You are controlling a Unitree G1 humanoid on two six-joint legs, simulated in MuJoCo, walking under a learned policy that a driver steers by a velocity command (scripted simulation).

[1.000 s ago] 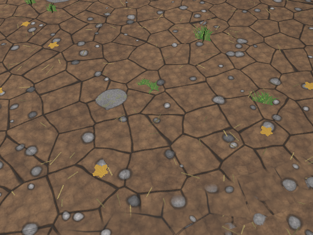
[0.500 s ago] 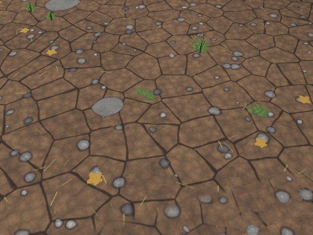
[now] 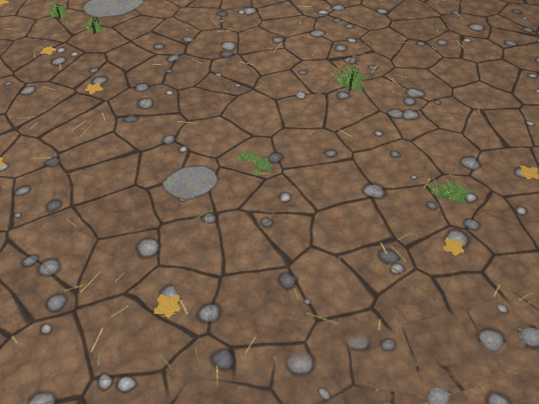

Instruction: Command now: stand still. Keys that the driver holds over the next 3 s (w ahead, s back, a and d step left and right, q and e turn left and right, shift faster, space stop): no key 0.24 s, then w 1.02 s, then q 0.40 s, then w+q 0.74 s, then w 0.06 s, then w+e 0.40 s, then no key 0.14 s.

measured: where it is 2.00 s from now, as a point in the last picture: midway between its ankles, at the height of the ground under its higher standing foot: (267, 332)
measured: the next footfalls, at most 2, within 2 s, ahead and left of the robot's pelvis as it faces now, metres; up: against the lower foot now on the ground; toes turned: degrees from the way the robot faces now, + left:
right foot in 0.96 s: +0.44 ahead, -0.08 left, +0.00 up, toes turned -1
left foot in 1.46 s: +0.72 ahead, +0.15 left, +0.00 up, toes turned +6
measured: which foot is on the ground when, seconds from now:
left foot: down 0.00-0.96, up 0.98-1.00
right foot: down 0.00-0.48, up 0.50-0.94, down 0.96-1.00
